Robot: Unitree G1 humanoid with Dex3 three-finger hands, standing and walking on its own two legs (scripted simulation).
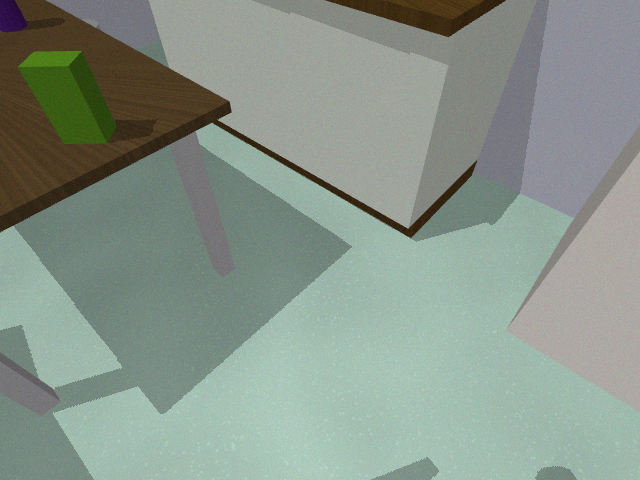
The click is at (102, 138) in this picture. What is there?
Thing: carton on end
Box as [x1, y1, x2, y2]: [18, 51, 116, 143]
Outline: 18,66 18,68 64,143 107,142 116,126 81,51 33,52
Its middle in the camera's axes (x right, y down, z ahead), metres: -0.53 -0.31 +0.85
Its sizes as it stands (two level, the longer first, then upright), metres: 0.100 0.068 0.178
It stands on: a support 0.73 m high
